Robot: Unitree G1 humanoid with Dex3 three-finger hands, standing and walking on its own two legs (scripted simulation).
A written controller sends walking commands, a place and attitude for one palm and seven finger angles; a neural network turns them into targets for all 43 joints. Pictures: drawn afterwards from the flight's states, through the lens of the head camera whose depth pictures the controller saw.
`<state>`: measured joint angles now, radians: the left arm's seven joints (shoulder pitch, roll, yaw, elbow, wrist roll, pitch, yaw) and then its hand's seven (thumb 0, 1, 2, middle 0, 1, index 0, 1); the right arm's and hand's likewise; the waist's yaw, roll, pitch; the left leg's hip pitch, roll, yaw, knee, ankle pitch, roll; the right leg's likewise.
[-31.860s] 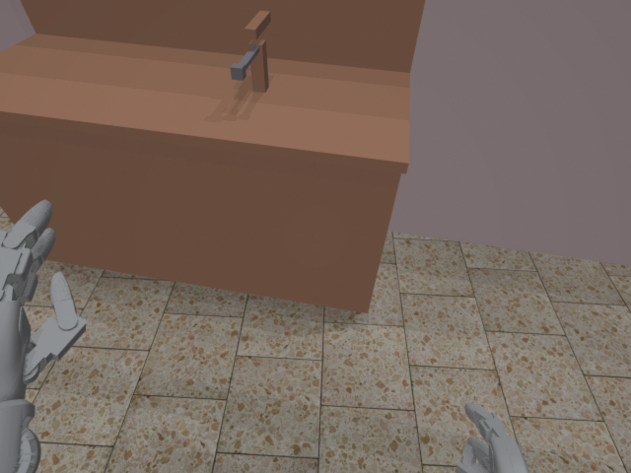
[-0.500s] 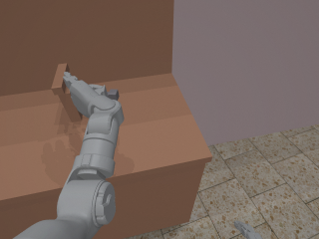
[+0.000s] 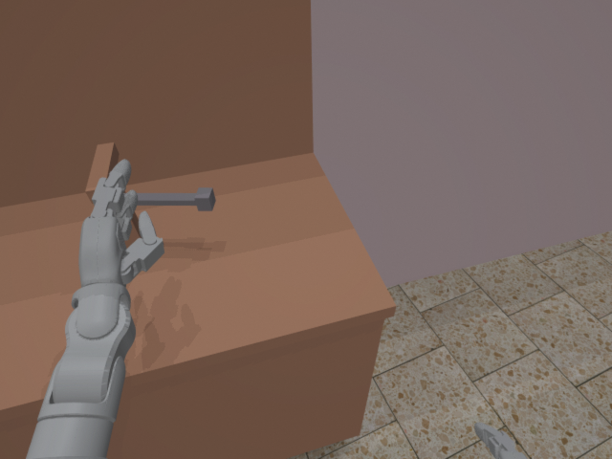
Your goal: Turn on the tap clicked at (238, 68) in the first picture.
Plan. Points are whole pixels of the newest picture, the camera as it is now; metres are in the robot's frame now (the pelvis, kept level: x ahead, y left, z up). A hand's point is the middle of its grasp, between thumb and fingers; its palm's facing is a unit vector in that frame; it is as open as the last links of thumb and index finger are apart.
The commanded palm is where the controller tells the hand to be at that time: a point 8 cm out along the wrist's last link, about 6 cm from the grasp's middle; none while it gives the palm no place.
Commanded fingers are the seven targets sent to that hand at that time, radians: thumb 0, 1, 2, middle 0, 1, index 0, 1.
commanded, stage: draw the hand back beside the body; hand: left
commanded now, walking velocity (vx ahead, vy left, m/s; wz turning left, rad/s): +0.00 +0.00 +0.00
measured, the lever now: (205, 199) +0.49 +0.20 +0.09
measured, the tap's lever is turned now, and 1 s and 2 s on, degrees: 72 72 72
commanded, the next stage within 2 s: step back with the hand held close in 1.08 s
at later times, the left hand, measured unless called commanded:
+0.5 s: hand (96, 300) +0.23 +0.24 +0.16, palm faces +0.35 -0.90 -0.27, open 7.5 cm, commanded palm +0.20 +0.28 +0.17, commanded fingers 0.00 0.90 0.90 -0.20 -0.29 -0.20 -0.29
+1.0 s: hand (41, 354) +0.18 +0.27 +0.16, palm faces +0.44 -0.83 -0.33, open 7.4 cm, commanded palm +0.14 +0.30 +0.17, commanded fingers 0.00 0.90 0.90 -0.20 -0.30 -0.20 -0.30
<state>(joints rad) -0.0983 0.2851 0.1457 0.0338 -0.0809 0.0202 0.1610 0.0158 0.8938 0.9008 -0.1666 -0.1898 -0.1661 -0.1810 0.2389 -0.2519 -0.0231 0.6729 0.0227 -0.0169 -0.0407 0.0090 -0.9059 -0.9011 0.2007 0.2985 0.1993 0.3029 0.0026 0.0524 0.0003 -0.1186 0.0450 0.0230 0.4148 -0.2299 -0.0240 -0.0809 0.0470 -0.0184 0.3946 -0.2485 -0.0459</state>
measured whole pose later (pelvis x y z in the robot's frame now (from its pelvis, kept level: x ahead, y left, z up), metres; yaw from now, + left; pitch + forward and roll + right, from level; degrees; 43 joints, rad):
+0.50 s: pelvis -0.01 +0.01 +0.00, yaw +1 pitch -5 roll -1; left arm 0.20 0.30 0.18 -0.21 -0.08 -0.10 0.09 0.01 0.89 0.90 -0.19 -0.26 -0.19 -0.26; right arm 0.17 -0.21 0.02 0.65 0.00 -0.02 -0.04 0.01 -0.90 -0.90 0.20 0.30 0.20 0.30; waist 0.05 0.06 0.02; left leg -0.09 0.02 0.01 0.39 -0.21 0.00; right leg -0.03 0.02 -0.03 0.34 -0.22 -0.03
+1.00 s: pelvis -0.01 +0.02 +0.00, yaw +2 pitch -6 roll -1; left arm 0.41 0.32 0.25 -0.35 -0.07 -0.13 0.11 0.01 0.89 0.90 -0.21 -0.30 -0.21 -0.30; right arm 0.17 -0.24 0.00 0.67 0.00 -0.09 -0.06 0.01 -0.90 -0.90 0.20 0.30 0.20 0.30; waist 0.07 0.07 0.03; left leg -0.11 0.02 -0.01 0.43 -0.22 0.00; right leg -0.04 0.02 -0.05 0.36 -0.23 -0.02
